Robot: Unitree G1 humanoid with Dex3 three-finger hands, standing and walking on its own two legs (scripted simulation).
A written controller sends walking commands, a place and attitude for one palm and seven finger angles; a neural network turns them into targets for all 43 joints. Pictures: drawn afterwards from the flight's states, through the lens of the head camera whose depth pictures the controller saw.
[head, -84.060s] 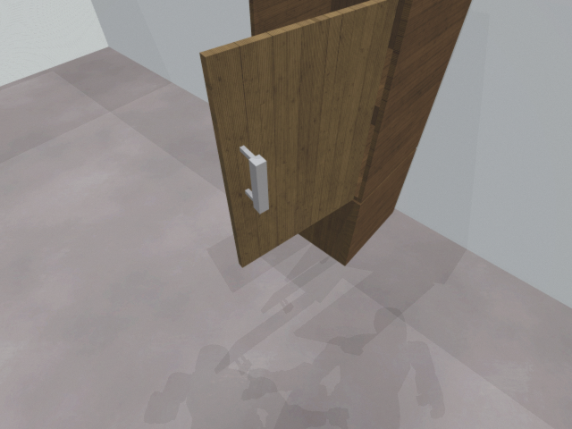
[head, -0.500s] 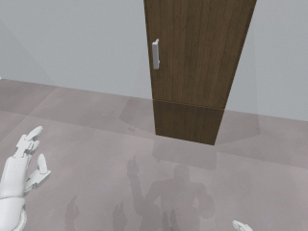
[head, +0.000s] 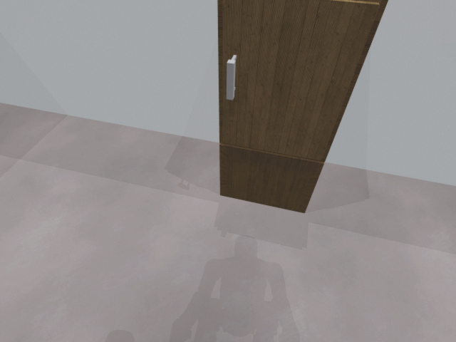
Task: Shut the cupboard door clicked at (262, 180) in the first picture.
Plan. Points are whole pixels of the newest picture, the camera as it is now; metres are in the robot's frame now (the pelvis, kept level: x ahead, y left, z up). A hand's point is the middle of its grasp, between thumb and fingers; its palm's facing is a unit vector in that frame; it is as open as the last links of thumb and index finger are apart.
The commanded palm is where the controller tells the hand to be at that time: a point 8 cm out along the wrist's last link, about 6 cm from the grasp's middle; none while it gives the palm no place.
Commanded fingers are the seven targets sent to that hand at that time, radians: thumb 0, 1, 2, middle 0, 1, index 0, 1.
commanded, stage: let the arm hang, fingers relaxed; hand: left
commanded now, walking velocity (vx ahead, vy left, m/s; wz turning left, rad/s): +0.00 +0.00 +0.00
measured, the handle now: (232, 77) +0.93 +0.04 -0.01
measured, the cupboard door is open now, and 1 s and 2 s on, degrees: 0 0 0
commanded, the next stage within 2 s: look to check the result in 0.52 s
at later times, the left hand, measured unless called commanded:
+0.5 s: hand out of the picture -0.01 +0.17 -0.18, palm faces +0.03 -0.99 -0.16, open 7.4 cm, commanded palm none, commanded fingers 0.00 0.90 0.90 -0.20 -0.30 -0.20 -0.30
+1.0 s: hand out of the picture +0.01 +0.19 -0.17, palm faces +0.01 -0.98 -0.21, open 7.4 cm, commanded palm none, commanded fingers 0.00 0.90 0.90 -0.20 -0.30 -0.20 -0.30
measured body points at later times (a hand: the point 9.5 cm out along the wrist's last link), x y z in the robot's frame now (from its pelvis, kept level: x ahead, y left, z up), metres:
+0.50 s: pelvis +0.01 +0.02 +0.00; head +0.00 +0.02 +0.45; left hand -0.01 +0.23 -0.16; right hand -0.02 -0.18 -0.16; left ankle +0.03 +0.12 -0.74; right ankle +0.03 -0.11 -0.74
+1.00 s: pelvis +0.01 +0.01 +0.00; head +0.02 +0.01 +0.45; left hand +0.01 +0.24 -0.16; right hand +0.00 -0.21 -0.16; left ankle +0.03 +0.12 -0.74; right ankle +0.03 -0.11 -0.74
